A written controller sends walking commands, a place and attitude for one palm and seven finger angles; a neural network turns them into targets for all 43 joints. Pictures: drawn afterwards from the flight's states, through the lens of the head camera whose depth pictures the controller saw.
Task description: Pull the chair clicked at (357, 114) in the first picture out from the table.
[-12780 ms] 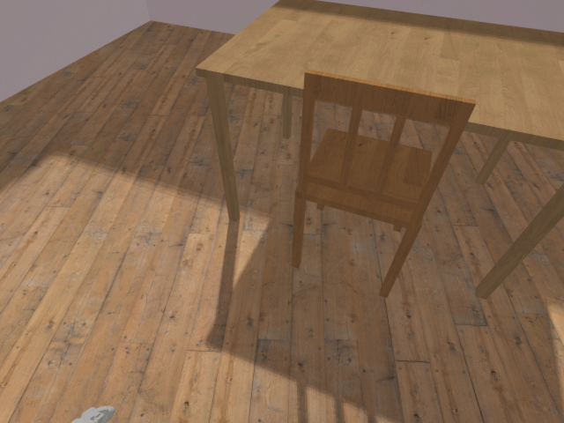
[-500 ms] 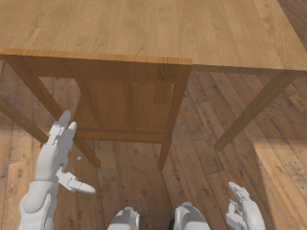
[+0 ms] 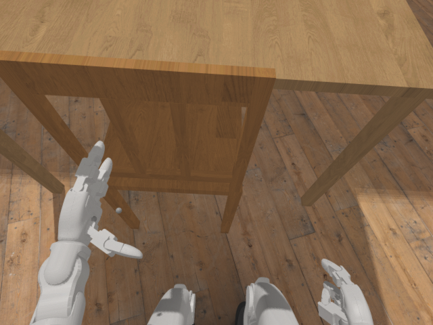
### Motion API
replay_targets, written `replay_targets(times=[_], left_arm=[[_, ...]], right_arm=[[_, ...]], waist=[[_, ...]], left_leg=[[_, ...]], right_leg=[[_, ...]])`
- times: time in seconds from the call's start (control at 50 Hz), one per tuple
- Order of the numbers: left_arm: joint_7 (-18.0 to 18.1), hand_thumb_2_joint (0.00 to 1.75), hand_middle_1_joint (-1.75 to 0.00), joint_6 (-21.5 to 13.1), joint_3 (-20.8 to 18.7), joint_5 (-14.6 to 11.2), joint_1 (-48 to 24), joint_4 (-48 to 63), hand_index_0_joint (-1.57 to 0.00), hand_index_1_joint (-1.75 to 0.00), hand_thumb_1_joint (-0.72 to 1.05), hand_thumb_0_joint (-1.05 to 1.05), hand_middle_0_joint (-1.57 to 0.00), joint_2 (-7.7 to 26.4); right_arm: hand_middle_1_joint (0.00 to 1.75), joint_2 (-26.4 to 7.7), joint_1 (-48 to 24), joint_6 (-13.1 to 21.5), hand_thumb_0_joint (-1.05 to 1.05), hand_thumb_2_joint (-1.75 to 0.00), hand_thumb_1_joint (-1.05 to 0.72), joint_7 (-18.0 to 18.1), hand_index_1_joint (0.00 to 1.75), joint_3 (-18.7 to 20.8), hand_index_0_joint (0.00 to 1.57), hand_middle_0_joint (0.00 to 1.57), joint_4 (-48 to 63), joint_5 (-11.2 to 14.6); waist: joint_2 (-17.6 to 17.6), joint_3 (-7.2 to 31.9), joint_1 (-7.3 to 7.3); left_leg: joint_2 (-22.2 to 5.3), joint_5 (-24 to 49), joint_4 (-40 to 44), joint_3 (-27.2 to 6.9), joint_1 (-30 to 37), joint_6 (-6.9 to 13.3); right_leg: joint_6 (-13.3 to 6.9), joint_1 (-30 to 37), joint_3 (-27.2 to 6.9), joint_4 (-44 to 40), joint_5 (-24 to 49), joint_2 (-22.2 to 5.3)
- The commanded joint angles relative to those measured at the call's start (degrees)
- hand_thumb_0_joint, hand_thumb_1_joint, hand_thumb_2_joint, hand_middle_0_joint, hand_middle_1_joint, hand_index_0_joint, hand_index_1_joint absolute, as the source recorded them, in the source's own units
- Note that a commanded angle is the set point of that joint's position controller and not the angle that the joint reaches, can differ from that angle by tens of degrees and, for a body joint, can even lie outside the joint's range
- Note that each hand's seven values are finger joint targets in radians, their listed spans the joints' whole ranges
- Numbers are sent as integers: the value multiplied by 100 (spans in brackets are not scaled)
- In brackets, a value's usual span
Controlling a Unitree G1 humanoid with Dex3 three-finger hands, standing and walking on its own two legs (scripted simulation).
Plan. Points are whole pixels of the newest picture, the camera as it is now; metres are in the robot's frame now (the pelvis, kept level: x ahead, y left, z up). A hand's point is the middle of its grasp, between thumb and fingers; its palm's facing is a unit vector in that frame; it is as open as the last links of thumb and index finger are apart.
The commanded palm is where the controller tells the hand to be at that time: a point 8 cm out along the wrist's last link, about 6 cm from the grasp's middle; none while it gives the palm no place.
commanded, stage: aim the fingers beside a spindle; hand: left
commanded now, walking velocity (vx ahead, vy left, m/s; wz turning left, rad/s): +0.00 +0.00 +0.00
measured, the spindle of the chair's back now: (128, 140) +0.45 +0.20 +0.00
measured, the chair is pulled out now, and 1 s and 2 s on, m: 0.00 0.00 0.00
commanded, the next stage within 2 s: none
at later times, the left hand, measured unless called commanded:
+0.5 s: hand (114, 211) +0.30 +0.19 +0.00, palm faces -0.01 -1.00 -0.03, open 17.0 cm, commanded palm +0.28 +0.24 +0.02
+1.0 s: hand (115, 212) +0.30 +0.18 +0.03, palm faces -0.02 -1.00 -0.06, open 17.0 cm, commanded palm +0.28 +0.24 +0.02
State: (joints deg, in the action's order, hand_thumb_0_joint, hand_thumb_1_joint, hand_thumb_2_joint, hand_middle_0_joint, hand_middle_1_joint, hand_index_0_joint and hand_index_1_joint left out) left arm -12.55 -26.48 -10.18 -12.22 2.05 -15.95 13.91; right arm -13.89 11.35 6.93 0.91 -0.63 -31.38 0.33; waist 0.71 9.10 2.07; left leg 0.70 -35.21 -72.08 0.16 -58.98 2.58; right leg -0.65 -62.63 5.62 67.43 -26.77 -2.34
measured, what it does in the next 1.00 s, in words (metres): stands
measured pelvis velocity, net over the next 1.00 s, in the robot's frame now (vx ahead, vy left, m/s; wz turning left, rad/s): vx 0.00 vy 0.00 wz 0.00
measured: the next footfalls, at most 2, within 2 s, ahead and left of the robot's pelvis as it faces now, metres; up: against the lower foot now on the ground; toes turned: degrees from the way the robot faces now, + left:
none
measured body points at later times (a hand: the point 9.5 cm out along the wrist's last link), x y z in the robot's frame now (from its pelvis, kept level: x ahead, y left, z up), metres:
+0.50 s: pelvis +0.00 +0.00 +0.00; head +0.12 +0.01 +0.43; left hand +0.30 +0.25 +0.01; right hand +0.17 -0.25 -0.10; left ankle -0.01 +0.09 -0.63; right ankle +0.05 -0.12 -0.63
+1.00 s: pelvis +0.00 +0.00 +0.00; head +0.11 +0.02 +0.44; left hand +0.29 +0.24 +0.03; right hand +0.17 -0.24 -0.10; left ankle -0.01 +0.09 -0.63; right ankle +0.05 -0.12 -0.63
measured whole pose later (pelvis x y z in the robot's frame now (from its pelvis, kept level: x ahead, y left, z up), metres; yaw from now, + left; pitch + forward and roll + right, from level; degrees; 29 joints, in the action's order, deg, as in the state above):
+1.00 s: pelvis +0.00 +0.00 +0.00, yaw +0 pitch +22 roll -3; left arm -11.9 -27.1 -9.2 -12.3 4.3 -12.4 14.2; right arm -13.7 11.3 5.9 0.7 -0.7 -30.8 0.5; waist 1.3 9.6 1.8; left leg 0.9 -35.3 -72.5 0.0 -59.4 2.8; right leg -0.4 -62.8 5.7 67.5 -26.8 -2.4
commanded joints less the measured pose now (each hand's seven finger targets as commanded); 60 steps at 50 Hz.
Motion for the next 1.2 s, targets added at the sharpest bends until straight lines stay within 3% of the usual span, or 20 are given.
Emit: replay_targets(times=[0.0, 0.06, 0.14, 0.18, 0.22, 0.28, 0.36, 0.4, 0.46, 0.52, 0.66, 0.7, 0.82, 0.84, 0.9, 0.96, 1.0, 1.06, 1.14, 1.18], left_arm=[[11, 30, -8, -335, -370, -99, -653, 921, -6, -8, -50, 0, -6, 772], [-16, 30, -8, -295, -416, -102, -898, 754, -6, -8, -50, 0, -6, 827], [-63, 30, -8, -366, -556, -183, -759, 1156, -6, -8, -50, 0, -6, 953], [-85, 30, -8, -390, -573, -215, -839, 1238, -6, -8, -50, 0, -6, 991], [-85, 30, -8, -412, -669, -228, -800, 1241, -6, -8, -50, 0, -6, 1082], [-132, 30, -8, -344, -444, -234, -686, 971, -6, -8, -50, 0, -6, 820], [-230, 30, -8, -259, -481, -271, -719, 604, -6, -8, -50, 0, -6, 817], [-280, 30, -8, -279, -574, -284, -760, 591, -6, -8, -50, 0, -6, 925], [-291, 30, -8, -408, -509, -289, -889, 1101, -6, -8, -50, 0, -6, 930], [-209, 30, -8, -502, -683, -301, -726, 1522, -6, -8, -50, 0, -6, 1157], [-118, 30, -8, -211, -276, -199, -401, 730, -6, -8, -50, 0, -6, 620], [-111, 30, -8, -199, -288, -166, -547, 669, -6, -8, -50, 0, -6, 648], [-22, 30, -8, -512, -464, -170, -669, 1941, -6, -8, -50, 0, -6, 1039], [2, 30, -8, -519, -277, -156, -524, 2014, -6, -8, -50, 0, -6, 866], [119, 30, -8, -450, -356, -122, -379, 1663, -6, -8, -50, 0, -6, 871], [107, 30, -8, -240, -112, -65, -354, 916, -6, -8, -50, 0, -6, 503], [51, 30, -8, -111, -183, -75, -306, 527, -6, -8, -50, 0, -6, 533], [-42, 30, -8, -139, -201, -74, -681, 837, -6, -8, -50, 0, -6, 664], [30, 30, -8, -461, -324, -140, -735, 2076, -6, -8, -50, 0, -6, 951], [147, 30, -8, -534, -360, -144, -448, 2200, -6, -8, -50, 0, -6, 952]], right_arm=[[30, -887, 65, 231, 0, -90, -90, 24, 30, 337, 20, 20, 723, 40], [30, -912, 59, 192, 0, -90, -90, 33, 30, 329, 20, 20, 721, 62], [30, -873, 64, 192, 0, -90, -90, 48, 30, 337, 20, 20, 802, 62], [30, -871, 62, 198, 0, -90, -90, 61, 30, 336, 20, 20, 789, 70], [30, -866, 73, 202, 0, -90, -90, 72, 30, 327, 20, 20, 750, 67], [30, -870, 78, 201, 0, -90, -90, 61, 30, 315, 20, 20, 722, 76], [30, -916, 85, 204, 0, -90, -90, 72, 30, 320, 20, 20, 680, 96], [30, -947, 84, 214, 0, -90, -90, 90, 30, 329, 20, 20, 713, 100], [30, -888, 57, 261, 0, -90, -90, 81, 30, 329, 20, 20, 751, 77], [30, -894, 111, 280, 0, -90, -90, 73, 30, 356, 20, 20, 755, 55], [30, -932, 69, 192, 0, -90, -90, 15, 30, 341, 20, 20, 726, 86], [30, -948, 57, 176, 0, -90, -90, 31, 30, 346, 20, 20, 755, 87], [30, -876, 68, 233, 0, -90, -90, 38, 30, 364, 20, 20, 869, 42], [30, -842, 65, 242, 0, -90, -90, 18, 30, 346, 20, 20, 889, 33], [30, -861, 94, 201, 0, -90, -90, 25, 30, 347, 20, 20, 777, 31], [30, -901, 45, 134, 0, -90, -90, 8, 30, 333, 20, 20, 747, 56], [30, -934, 29, 98, 0, -90, -90, 9, 30, 326, 20, 20, 776, 78], [30, -938, 16, 91, 0, -90, -90, 33, 30, 338, 20, 20, 857, 100], [30, -848, 52, 175, 0, -90, -90, 51, 30, 347, 20, 20, 928, 60], [30, -810, 97, 200, 0, -90, -90, 39, 30, 344, 20, 20, 887, 38]], waist=[[267, 2015, 17], [101, 1862, 42], [313, 2340, -73], [234, 2340, -23], [371, 2286, -37], [246, 2001, 49], [79, 1805, 92], [-13, 1873, 78], [510, 2223, -21], [495, 2537, -57], [62, 1586, 124], [6, 1599, 124], [701, 2576, -110], [821, 2554, -105], [388, 2178, 20], [166, 1637, 108], [-56, 1484, 92], [143, 1820, 50], [687, 2664, -98], [674, 2629, -115]], left_leg=[[-35, 2305, 1103, -346, 731, -261], [-22, 1915, 1100, -334, 491, -227], [-12, 2337, 1100, -296, 752, -219], [-15, 2319, 1078, -274, 721, -197], [-19, 2382, 1081, -278, 744, -205], [-27, 2260, 1105, -299, 668, -204], [2, 1936, 1050, -268, 392, -176], [4, 1927, 1020, -278, 351, -159], [-1, 2293, 1069, -282, 764, -206], [-47, 2800, 1053, -326, 1042, -247], [-50, 2147, 1131, -399, 604, -272], [-34, 1947, 1098, -384, 490, -235], [-65, 2952, 1116, -434, 1317, -380], [-65, 3046, 1138, -438, 1436, -399], [-100, 2881, 1122, -491, 1211, -377], [-66, 2160, 1134, -467, 720, -334], [-19, 1756, 1139, -420, 406, -271], [-5, 1815, 1100, -376, 508, -253], [-40, 2819, 1116, -403, 1299, -343], [-70, 3133, 1136, -434, 1443, -389]], right_leg=[[-118, 1735, -259, -554, 1231, 173], [-101, 1710, -289, -588, 996, 166], [-109, 2036, -339, -569, 1400, 151], [-85, 2118, -372, -611, 1447, 153], [-95, 2074, -371, -603, 1489, 160], [-86, 1919, -310, -626, 1359, 165], [-79, 1860, -354, -677, 1156, 152], [-87, 1883, -366, -652, 1159, 160], [-113, 1933, -351, -602, 1361, 142], [-108, 2047, -323, -552, 1679, 153], [-92, 1488, -169, -594, 1060, 182], [-106, 1466, -191, -575, 937, 178], [-143, 1772, -238, -483, 1437, 160], [-141, 1735, -224, -501, 1419, 158], [-124, 1581, -172, -512, 1321, 197], [-107, 1334, -135, -535, 917, 192], [-119, 1392, -162, -586, 718, 194], [-124, 1518, -239, -567, 846, 164], [-144, 1898, -282, -525, 1457, 160], [-136, 1899, -247, -526, 1577, 169]])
